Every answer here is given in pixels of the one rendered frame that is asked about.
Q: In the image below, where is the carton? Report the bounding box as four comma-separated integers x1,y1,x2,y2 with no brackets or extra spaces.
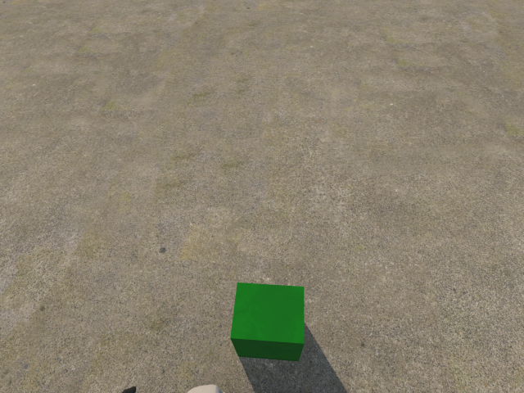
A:
230,282,305,361

